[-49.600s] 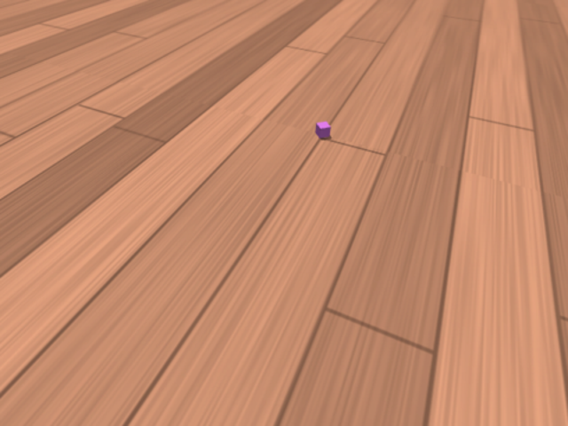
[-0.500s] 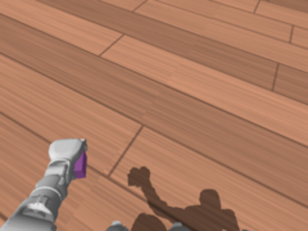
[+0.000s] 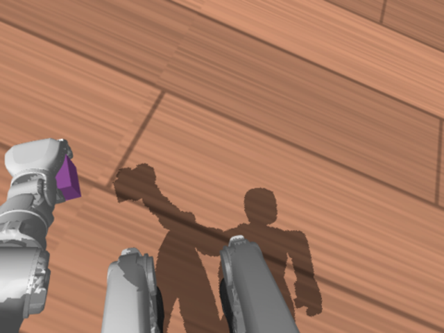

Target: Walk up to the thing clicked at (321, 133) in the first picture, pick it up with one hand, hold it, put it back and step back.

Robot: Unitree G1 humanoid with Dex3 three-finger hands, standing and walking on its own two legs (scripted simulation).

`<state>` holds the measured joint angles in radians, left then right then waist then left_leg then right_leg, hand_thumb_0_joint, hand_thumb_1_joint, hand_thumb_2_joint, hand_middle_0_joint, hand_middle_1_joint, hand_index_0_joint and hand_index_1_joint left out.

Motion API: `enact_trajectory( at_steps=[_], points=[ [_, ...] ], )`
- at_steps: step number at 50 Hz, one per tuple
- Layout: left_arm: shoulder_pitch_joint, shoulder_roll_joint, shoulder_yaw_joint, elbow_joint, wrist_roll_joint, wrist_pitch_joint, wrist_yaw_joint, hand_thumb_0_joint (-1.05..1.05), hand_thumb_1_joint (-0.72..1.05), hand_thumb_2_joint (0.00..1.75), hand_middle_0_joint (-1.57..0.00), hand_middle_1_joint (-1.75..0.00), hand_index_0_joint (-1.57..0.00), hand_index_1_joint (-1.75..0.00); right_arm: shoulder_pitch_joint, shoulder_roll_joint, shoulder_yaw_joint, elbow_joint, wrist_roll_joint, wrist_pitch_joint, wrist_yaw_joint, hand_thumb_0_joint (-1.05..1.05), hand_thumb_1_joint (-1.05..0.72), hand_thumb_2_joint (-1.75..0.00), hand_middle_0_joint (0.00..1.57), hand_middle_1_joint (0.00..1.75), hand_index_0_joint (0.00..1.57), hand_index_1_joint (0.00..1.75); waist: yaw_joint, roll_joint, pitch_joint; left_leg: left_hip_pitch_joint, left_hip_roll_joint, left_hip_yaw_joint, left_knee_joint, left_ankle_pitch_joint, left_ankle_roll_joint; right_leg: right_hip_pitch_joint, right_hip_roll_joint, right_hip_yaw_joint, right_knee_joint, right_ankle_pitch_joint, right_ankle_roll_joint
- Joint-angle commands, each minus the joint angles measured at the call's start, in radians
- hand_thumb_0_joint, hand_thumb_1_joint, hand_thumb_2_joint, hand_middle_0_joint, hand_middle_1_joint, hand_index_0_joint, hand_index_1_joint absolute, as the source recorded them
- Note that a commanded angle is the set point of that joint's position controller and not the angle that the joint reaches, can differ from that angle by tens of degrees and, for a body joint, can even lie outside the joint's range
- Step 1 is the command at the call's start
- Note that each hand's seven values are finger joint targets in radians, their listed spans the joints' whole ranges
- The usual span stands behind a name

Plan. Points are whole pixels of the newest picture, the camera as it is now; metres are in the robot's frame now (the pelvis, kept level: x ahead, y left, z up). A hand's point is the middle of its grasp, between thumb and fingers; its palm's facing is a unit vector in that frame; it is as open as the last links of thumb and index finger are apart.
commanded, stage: crouch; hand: left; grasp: from above
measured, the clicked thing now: (54, 180) +0.46 +0.27 -0.18
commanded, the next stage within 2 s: lower in 0.96 s
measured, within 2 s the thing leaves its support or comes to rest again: neither
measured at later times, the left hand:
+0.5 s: hand (64, 178) +0.49 +0.28 -0.26, palm faces -0.42 -0.09 -0.90, open 9.8 cm
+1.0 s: hand (71, 180) +0.50 +0.28 -0.31, palm faces -0.42 -0.09 -0.90, open 9.8 cm
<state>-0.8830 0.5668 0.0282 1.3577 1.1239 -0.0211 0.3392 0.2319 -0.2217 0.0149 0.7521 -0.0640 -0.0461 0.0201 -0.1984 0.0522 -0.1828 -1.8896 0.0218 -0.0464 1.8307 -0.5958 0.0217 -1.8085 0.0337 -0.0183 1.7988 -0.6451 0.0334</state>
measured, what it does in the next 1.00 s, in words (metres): lowers itself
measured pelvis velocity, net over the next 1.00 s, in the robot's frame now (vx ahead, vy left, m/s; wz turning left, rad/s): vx -0.01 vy -0.01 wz -0.11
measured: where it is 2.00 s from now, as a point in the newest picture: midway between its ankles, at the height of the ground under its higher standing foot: (196, 331)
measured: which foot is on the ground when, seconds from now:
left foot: down 0.00-1.00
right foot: down 0.00-1.00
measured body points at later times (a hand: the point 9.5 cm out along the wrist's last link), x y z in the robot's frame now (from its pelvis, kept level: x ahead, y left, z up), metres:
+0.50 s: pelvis +0.00 -0.01 -0.09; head +0.26 +0.05 +0.27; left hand +0.51 +0.28 -0.21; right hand +0.03 -0.28 -0.20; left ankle +0.08 +0.11 -0.47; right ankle +0.07 -0.14 -0.47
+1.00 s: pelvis -0.01 -0.01 -0.15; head +0.25 +0.04 +0.21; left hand +0.52 +0.29 -0.26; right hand +0.00 -0.27 -0.25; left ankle +0.08 +0.11 -0.47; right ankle +0.07 -0.14 -0.47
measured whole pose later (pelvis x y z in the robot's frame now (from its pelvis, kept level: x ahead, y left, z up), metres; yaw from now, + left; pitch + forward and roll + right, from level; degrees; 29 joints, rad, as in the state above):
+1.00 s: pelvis -0.01 -0.01 -0.15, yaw -6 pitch +34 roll -9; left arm -1.08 0.88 0.15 1.52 1.21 -0.10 0.35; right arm 0.16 -0.27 0.14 0.73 -0.14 -0.06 0.14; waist -0.28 -0.02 -0.01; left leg -2.31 0.04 -0.15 2.36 -0.67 0.00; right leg -2.20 0.08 -0.11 2.28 -0.70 0.03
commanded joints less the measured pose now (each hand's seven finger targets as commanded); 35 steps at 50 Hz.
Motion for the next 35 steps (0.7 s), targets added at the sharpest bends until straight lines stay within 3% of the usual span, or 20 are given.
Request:
enact_trajectory(
  at_steps=[1, 3, 4, 5, 6, 9, 11, 17, 20, 21, 22, 25, 26, 27, 29, 30, 31, 32, 33, 35],
  points=[
    [-0.424, 0.282, 0.044, -0.162, 0.019, -0.033, 0.069, 0.0, 0.65, 0.57, -0.99, -0.58, -1.03, -0.54, 0.184, -0.249, -0.07, -0.031, -0.013, -0.034, 0.003, 0.0, -0.88, -0.89, 0.2, 0.3, 0.2, 0.3, -0.026, 0.187, -0.685, 0.567, -0.002, -0.04, -0.143, 0.122, -0.006, 0.138, 0.0, -0.07, -0.145, 0.165, -0.076],
    [-0.46, 0.353, 0.079, -0.175, 0.041, -0.041, 0.081, 0.0, 0.64, 0.58, -0.99, -0.57, -1.02, -0.54, 0.189, -0.255, -0.067, -0.021, -0.022, -0.037, 0.011, 0.0, -0.88, -0.89, 0.2, 0.3, 0.2, 0.3, -0.014, 0.238, -0.714, 0.567, -0.004, -0.028, -0.104, 0.161, -0.008, 0.128, 0.001, -0.07, -0.111, 0.195, -0.077],
    [-0.456, 0.364, 0.085, -0.175, 0.048, -0.043, 0.083, 0.0, 0.66, 0.59, -1.0, -0.59, -1.03, -0.56, 0.189, -0.25, -0.064, -0.019, -0.025, -0.038, 0.017, 0.0, -0.88, -0.89, 0.2, 0.3, 0.2, 0.3, -0.013, 0.24, -0.709, 0.55, -0.004, -0.021, -0.081, 0.169, -0.006, 0.128, 0.001, -0.072, -0.1, 0.203, -0.075],
    [-0.426, 0.332, 0.071, -0.136, 0.053, -0.039, 0.081, 0.0, 0.66, 0.6, -1.01, -0.57, -1.04, -0.55, 0.187, -0.251, -0.059, -0.018, -0.03, -0.04, 0.024, 0.0, -0.88, -0.89, 0.2, 0.3, 0.2, 0.3, -0.016, 0.247, -0.708, 0.549, -0.003, -0.018, -0.059, 0.198, -0.006, 0.117, 0.001, -0.072, -0.085, 0.222, -0.074],
    [-0.481, 0.372, 0.091, -0.189, 0.057, -0.046, 0.083, 0.0, 0.67, 0.6, -1.01, -0.59, -1.04, -0.55, 0.195, -0.255, -0.058, -0.012, -0.033, -0.04, 0.031, 0.0, -0.88, -0.89, 0.2, 0.3, 0.2, 0.3, -0.025, 0.264, -0.727, 0.55, -0.002, -0.02, -0.043, 0.219, -0.006, 0.112, 0.002, -0.075, -0.068, 0.236, -0.076],
    [-0.437, 0.37, 0.099, -0.142, 0.067, -0.04, 0.084, 0.0, 0.68, 0.63, -1.03, -0.57, -1.06, -0.55, 0.187, -0.261, -0.058, -0.014, -0.04, -0.04, 0.048, 0.0, -0.88, -0.9, 0.2, 0.3, 0.2, 0.3, -0.009, 0.297, -0.724, 0.558, 0.001, -0.027, -0.011, 0.257, -0.011, 0.064, 0.006, -0.085, -0.019, 0.244, -0.079],
    [-0.478, 0.397, 0.114, -0.189, 0.07, -0.047, 0.086, 0.0, 0.7, 0.62, -1.05, -0.57, -1.07, -0.55, 0.195, -0.254, -0.061, -0.006, -0.047, -0.037, 0.058, 0.0, -0.89, -0.9, 0.2, 0.3, 0.2, 0.3, -0.016, 0.296, -0.724, 0.527, 0.001, -0.01, 0.031, 0.261, -0.002, 0.078, 0.015, -0.084, -0.013, 0.264, -0.075],
    [-0.441, 0.384, 0.101, -0.115, 0.053, -0.049, 0.063, 0.0, 0.73, 0.6, -1.06, -0.58, -1.09, -0.55, 0.186, -0.257, -0.061, -0.006, -0.051, -0.032, 0.087, 0.0, -0.89, -0.9, 0.2, 0.3, 0.2, 0.3, -0.037, 0.234, -0.624, 0.372, 0.005, -0.005, 0.093, 0.202, 0.009, 0.067, 0.027, -0.09, 0.028, 0.249, -0.068],
    [-0.441, 0.429, 0.113, -0.105, 0.056, -0.057, 0.05, 0.0, 0.75, 0.57, -1.06, -0.57, -1.1, -0.53, 0.19, -0.266, -0.056, -0.002, -0.054, -0.029, 0.099, 0.0, -0.89, -0.9, 0.2, 0.3, 0.2, 0.3, -0.031, 0.223, -0.627, 0.335, 0.006, -0.004, 0.132, 0.224, 0.01, 0.075, 0.033, -0.093, 0.061, 0.272, -0.065],
    [-0.414, 0.383, 0.091, -0.07, 0.05, -0.056, 0.045, 0.0, 0.74, 0.57, -1.06, -0.56, -1.1, -0.53, 0.188, -0.267, -0.051, -0.004, -0.055, -0.028, 0.105, 0.0, -0.89, -0.9, 0.2, 0.3, 0.2, 0.3, -0.037, 0.218, -0.62, 0.348, 0.007, -0.014, 0.134, 0.238, 0.007, 0.058, 0.033, -0.1, 0.076, 0.273, -0.066],
    [-0.466, 0.428, 0.109, -0.121, 0.054, -0.065, 0.044, 0.0, 0.74, 0.56, -1.05, -0.58, -1.09, -0.54, 0.185, -0.276, -0.056, -0.004, -0.053, -0.025, 0.106, 0.0, -0.89, -0.9, 0.2, 0.3, 0.2, 0.3, -0.038, 0.246, -0.629, 0.345, 0.009, -0.02, 0.136, 0.224, 0.003, 0.029, 0.035, -0.105, 0.094, 0.258, -0.069],
    [-0.473, 0.45, 0.114, -0.104, 0.067, -0.079, 0.039, 0.0, 0.75, 0.55, -1.08, -0.55, -1.11, -0.51, 0.187, -0.282, -0.049, -0.005, -0.056, -0.018, 0.113, 0.0, -0.89, -0.9, 0.2, 0.3, 0.2, 0.3, -0.041, 0.271, -0.625, 0.346, 0.012, -0.033, 0.157, 0.222, -0.001, 0.006, 0.038, -0.118, 0.128, 0.253, -0.071],
    [-0.484, 0.496, 0.15, -0.119, 0.075, -0.084, 0.044, 0.0, 0.79, 0.57, -1.09, -0.58, -1.13, -0.54, 0.204, -0.289, -0.043, -0.002, -0.061, -0.015, 0.114, 0.0, -0.89, -0.9, 0.2, 0.3, 0.2, 0.3, -0.052, 0.269, -0.625, 0.338, 0.011, -0.039, 0.163, 0.221, -0.002, 0.003, 0.035, -0.125, 0.138, 0.256, -0.069],
    [-0.491, 0.501, 0.149, -0.111, 0.082, -0.089, 0.047, 0.0, 0.78, 0.57, -1.09, -0.57, -1.12, -0.53, 0.198, -0.282, -0.035, -0.001, -0.061, -0.012, 0.115, 0.0, -0.89, -0.9, 0.2, 0.3, 0.2, 0.3, -0.044, 0.28, -0.618, 0.325, 0.013, -0.033, 0.173, 0.209, -0.002, -0.006, 0.037, -0.123, 0.145, 0.25, -0.07],
    [-0.485, 0.442, 0.107, -0.076, 0.079, -0.093, 0.047, 0.0, 0.79, 0.57, -1.11, -0.55, -1.14, -0.52, 0.181, -0.286, -0.029, -0.014, -0.064, -0.014, 0.12, 0.0, -0.89, -0.9, 0.2, 0.3, 0.2, 0.3, -0.056, 0.277, -0.606, 0.312, 0.011, -0.035, 0.182, 0.171, 0.0, -0.031, 0.041, -0.126, 0.153, 0.218, -0.07],
    [-0.545, 0.509, 0.139, -0.148, 0.08, -0.104, 0.052, 0.0, 0.77, 0.56, -1.09, -0.57, -1.12, -0.54, 0.191, -0.292, -0.031, -0.006, -0.065, -0.014, 0.121, 0.0, -0.9, -0.9, 0.2, 0.3, 0.2, 0.3, -0.062, 0.298, -0.615, 0.312, 0.014, -0.034, 0.199, 0.182, 0.001, -0.027, 0.044, -0.128, 0.159, 0.234, -0.069],
    [-0.514, 0.537, 0.151, -0.093, 0.091, -0.099, 0.057, 0.0, 0.75, 0.55, -1.08, -0.55, -1.11, -0.51, 0.183, -0.297, -0.025, -0.009, -0.066, -0.013, 0.121, 0.0, -0.89, -0.9, 0.2, 0.3, 0.2, 0.3, -0.045, 0.292, -0.608, 0.286, 0.012, -0.028, 0.205, 0.158, 0.003, -0.026, 0.046, -0.127, 0.163, 0.215, -0.069],
    [-0.469, 0.509, 0.146, -0.026, 0.086, -0.09, 0.061, 0.0, 0.76, 0.54, -1.09, -0.53, -1.12, -0.5, 0.179, -0.301, -0.017, -0.019, -0.067, -0.014, 0.12, 0.0, -0.89, -0.9, 0.2, 0.3, 0.2, 0.3, -0.051, 0.281, -0.583, 0.275, 0.011, -0.032, 0.205, 0.145, 0.001, -0.039, 0.041, -0.131, 0.171, 0.205, -0.068],
    [-0.556, 0.554, 0.163, -0.129, 0.085, -0.102, 0.068, 0.0, 0.78, 0.54, -1.1, -0.53, -1.13, -0.5, 0.18, -0.298, -0.016, -0.013, -0.07, -0.013, 0.121, 0.0, -0.89, -0.9, 0.2, 0.3, 0.2, 0.3, -0.053, 0.316, -0.617, 0.271, 0.012, -0.029, 0.213, 0.141, -0.001, -0.039, 0.044, -0.132, 0.185, 0.206, -0.07],
    [-0.535, 0.564, 0.166, -0.088, 0.1, -0.098, 0.072, 0.0, 0.79, 0.55, -1.12, -0.51, -1.14, -0.49, 0.185, -0.303, -0.009, -0.009, -0.075, -0.014, 0.122, 0.0, -0.89, -0.9, 0.2, 0.3, 0.2, 0.3, -0.056, 0.333, -0.601, 0.285, 0.016, -0.039, 0.222, 0.139, -0.005, -0.071, 0.044, -0.143, 0.208, 0.198, -0.073]
  ],
)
